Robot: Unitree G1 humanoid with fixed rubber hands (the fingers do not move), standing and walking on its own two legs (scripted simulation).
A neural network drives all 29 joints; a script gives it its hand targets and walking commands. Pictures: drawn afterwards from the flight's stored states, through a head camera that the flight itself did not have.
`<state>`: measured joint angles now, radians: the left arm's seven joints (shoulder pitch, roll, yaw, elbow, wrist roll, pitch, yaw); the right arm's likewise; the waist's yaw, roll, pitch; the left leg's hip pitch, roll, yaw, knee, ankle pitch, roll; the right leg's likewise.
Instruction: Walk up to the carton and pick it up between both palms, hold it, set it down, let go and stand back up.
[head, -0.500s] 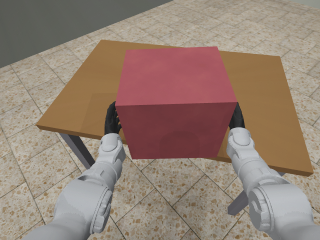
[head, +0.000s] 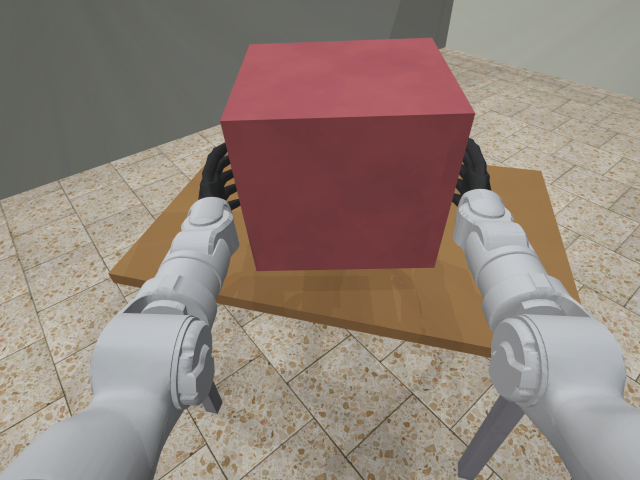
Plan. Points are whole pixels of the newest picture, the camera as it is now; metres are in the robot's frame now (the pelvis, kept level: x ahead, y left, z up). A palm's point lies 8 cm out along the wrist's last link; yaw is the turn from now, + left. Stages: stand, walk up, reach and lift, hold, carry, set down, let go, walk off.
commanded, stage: reach and lift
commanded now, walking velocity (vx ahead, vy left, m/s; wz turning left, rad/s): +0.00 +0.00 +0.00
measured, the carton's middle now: (342, 156) +0.49 -0.04 +0.20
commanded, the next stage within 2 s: hold in 1.94 s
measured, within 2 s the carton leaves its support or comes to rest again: neither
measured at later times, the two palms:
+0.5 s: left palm (209, 225) +0.41 +0.15 +0.16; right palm (462, 224) +0.39 -0.19 +0.14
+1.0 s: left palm (185, 218) +0.38 +0.16 +0.19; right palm (469, 200) +0.38 -0.18 +0.20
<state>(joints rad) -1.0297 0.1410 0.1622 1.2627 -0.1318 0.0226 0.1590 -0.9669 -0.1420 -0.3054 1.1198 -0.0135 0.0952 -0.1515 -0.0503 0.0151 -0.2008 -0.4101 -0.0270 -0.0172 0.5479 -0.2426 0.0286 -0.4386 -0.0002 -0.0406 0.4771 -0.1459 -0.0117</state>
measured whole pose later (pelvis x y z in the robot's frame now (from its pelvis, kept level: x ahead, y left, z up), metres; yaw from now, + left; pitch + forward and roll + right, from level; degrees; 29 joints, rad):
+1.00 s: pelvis +0.02 +0.00 +0.01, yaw +1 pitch -8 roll -1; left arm -0.56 -0.02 0.28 0.13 0.27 0.71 0.01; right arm -0.63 -0.08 -0.11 0.48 0.12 0.39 -0.13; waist -0.09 -0.04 0.01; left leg -0.01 -0.02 -0.03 0.38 -0.23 0.03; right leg -0.03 0.01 -0.04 0.29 -0.13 -0.01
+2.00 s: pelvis +0.01 -0.02 +0.01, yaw +2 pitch -9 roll -1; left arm -0.63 0.01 0.34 0.09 0.30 0.81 -0.03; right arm -0.70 -0.07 -0.07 0.43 0.16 0.47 -0.18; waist -0.08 -0.04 0.02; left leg 0.00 -0.01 -0.05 0.36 -0.19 0.01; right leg -0.02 0.02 -0.06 0.29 -0.11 -0.03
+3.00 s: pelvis +0.00 -0.02 +0.01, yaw +2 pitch -8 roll -1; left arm -0.63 0.00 0.35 0.08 0.30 0.82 -0.03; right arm -0.70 -0.07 -0.08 0.40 0.14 0.51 -0.18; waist -0.09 -0.03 0.00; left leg -0.04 -0.02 -0.05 0.36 -0.18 0.00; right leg -0.05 0.02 -0.07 0.30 -0.11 -0.03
